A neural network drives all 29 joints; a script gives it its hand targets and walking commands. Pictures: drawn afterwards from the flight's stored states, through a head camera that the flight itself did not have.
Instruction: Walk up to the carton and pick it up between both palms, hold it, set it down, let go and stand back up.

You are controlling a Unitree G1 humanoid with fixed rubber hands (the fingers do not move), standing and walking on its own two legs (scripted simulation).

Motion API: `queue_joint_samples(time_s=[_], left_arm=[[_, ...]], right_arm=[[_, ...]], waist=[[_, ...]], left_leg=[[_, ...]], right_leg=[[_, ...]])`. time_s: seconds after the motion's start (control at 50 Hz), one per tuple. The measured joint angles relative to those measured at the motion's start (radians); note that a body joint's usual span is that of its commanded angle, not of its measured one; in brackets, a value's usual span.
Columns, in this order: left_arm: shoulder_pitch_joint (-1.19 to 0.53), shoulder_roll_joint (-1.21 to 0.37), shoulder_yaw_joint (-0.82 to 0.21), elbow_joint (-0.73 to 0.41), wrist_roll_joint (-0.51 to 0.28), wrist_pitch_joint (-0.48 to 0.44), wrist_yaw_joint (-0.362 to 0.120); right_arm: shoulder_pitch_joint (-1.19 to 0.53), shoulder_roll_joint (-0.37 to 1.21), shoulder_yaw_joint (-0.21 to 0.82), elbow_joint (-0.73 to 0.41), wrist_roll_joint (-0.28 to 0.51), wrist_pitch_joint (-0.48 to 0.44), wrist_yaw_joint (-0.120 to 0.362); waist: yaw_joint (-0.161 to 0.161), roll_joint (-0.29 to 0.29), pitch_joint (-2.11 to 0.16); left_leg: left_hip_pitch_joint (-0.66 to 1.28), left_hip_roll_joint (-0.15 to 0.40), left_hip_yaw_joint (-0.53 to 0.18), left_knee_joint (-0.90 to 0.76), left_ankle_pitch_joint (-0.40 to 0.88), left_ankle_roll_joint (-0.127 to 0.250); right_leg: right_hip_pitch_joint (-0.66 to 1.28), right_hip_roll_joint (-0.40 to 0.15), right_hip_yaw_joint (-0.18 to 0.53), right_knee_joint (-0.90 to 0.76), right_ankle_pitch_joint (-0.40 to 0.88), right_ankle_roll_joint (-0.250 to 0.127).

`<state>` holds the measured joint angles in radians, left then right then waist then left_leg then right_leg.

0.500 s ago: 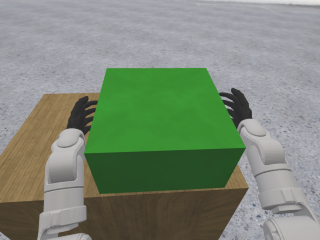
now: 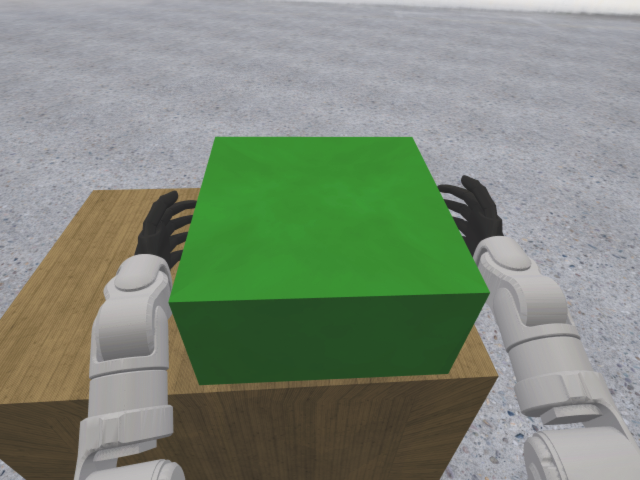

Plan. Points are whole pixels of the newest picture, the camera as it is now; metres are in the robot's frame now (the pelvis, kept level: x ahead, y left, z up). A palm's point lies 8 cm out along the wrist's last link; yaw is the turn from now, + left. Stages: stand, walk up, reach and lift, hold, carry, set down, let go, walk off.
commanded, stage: hold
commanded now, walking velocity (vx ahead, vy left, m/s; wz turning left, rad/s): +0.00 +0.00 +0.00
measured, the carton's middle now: (320, 243) +0.40 +0.01 +0.14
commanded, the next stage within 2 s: none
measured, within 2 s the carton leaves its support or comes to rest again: neither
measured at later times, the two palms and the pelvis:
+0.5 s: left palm (159, 258) +0.34 +0.20 +0.17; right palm (483, 241) +0.36 -0.19 +0.18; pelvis +0.00 +0.00 +0.00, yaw +0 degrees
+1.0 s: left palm (155, 259) +0.34 +0.20 +0.17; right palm (481, 239) +0.36 -0.18 +0.18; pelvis +0.00 +0.00 +0.00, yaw +0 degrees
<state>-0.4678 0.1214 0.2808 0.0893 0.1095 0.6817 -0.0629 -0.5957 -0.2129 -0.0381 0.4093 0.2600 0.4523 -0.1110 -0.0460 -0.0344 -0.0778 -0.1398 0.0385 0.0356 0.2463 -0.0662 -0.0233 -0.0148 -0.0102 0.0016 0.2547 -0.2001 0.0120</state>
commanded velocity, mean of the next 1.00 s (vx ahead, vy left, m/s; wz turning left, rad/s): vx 0.00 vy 0.00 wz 0.00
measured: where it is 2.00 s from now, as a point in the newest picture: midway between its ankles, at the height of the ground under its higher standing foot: outside the picture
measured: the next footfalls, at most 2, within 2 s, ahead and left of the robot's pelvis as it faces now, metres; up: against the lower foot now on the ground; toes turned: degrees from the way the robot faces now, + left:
none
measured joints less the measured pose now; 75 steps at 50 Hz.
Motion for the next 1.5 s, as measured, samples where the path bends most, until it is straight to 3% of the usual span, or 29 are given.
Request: queue_joint_samples(time_s=[1.5], left_arm=[[0.007,-0.003,-0.003,-0.004,0.003,-0.001,0.002]], right_arm=[[0.005,-0.001,0.002,0.005,-0.001,-0.010,0.004]], waist=[[-0.002,-0.002,0.006]], left_leg=[[0.004,0.000,-0.003,0.000,-0.003,-0.001]], right_leg=[[0.005,0.001,-0.001,-0.002,-0.001,-0.001]])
